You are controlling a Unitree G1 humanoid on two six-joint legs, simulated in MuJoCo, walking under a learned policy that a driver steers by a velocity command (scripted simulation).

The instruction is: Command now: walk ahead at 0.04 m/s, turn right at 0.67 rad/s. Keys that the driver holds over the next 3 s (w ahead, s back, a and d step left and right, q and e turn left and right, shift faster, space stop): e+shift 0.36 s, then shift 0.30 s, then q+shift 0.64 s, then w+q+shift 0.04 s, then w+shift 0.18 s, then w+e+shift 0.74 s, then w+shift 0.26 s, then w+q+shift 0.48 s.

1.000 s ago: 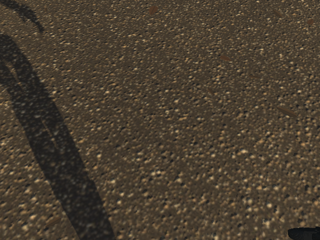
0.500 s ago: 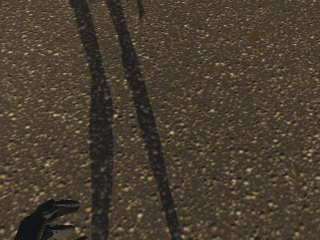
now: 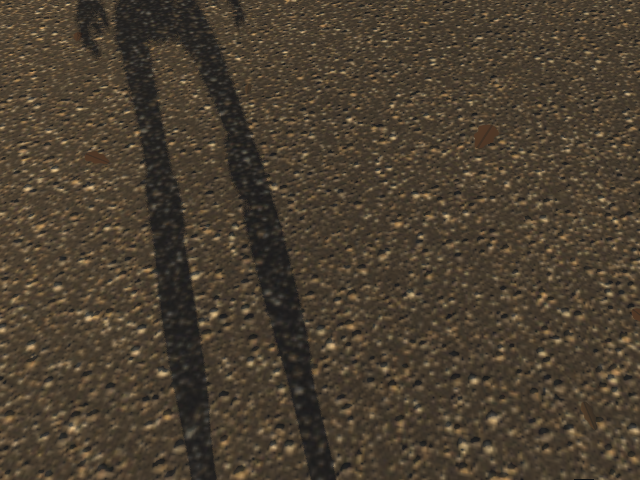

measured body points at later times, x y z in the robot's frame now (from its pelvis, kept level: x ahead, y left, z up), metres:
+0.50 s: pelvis +0.03 -0.04 +0.00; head +0.05 -0.07 +0.45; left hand +0.31 +0.15 -0.06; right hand +0.07 -0.37 -0.10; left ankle +0.13 +0.09 -0.70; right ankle +0.01 -0.12 -0.74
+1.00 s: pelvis +0.03 -0.04 +0.00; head +0.07 -0.06 +0.45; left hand +0.26 +0.18 -0.09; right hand +0.08 -0.36 -0.10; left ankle +0.10 +0.08 -0.71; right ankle -0.03 -0.14 -0.74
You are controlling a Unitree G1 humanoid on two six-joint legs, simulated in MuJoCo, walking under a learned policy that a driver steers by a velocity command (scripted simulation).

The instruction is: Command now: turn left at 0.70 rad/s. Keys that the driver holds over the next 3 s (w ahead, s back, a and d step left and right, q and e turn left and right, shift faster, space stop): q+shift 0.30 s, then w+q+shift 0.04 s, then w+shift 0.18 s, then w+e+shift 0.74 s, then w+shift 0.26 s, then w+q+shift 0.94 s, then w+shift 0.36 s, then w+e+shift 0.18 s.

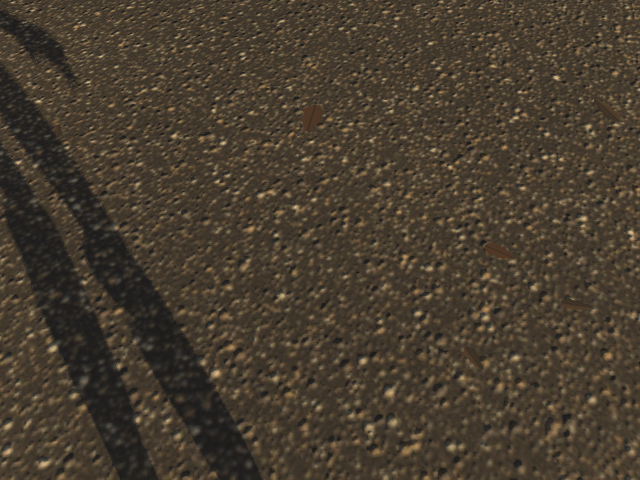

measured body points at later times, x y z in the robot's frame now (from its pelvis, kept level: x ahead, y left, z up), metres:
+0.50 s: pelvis +0.03 +0.07 +0.01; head +0.05 +0.10 +0.45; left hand +0.07 +0.39 -0.09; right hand +0.24 -0.15 -0.08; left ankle -0.01 +0.15 -0.74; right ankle +0.10 -0.08 -0.66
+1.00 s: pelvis +0.37 +0.11 -0.02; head +0.40 +0.10 +0.43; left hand +0.40 +0.41 -0.13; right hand +0.51 -0.13 -0.14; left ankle +0.16 +0.22 -0.61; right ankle +0.41 +0.07 -0.74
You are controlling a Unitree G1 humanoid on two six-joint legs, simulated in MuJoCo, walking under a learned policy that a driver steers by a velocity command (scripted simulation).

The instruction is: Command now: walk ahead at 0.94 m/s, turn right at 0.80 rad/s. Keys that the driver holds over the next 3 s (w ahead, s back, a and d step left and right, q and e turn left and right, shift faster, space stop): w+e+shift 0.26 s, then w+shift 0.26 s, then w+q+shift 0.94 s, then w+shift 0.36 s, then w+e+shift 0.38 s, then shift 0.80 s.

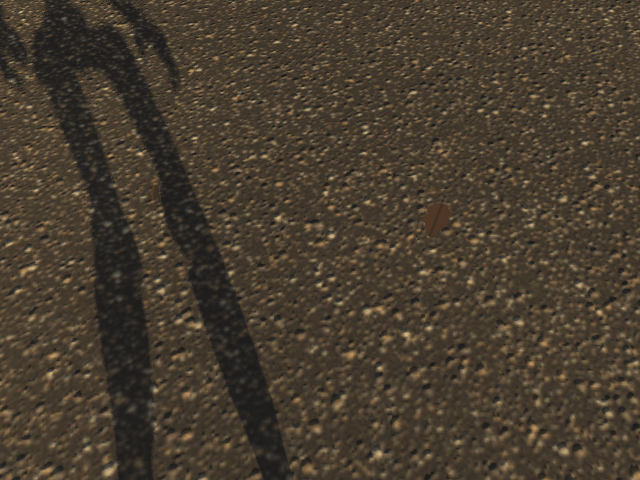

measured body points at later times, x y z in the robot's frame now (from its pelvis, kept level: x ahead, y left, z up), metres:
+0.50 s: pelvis +0.48 -0.03 +0.02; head +0.50 -0.04 +0.47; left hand +0.71 +0.19 -0.09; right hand +0.42 -0.32 -0.10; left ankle +0.52 +0.08 -0.72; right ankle +0.35 -0.09 -0.61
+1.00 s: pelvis +0.92 -0.21 +0.02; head +0.93 -0.21 +0.47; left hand +0.95 +0.09 -0.10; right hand +1.02 -0.51 -0.09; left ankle +1.01 -0.10 -0.63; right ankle +0.82 -0.29 -0.72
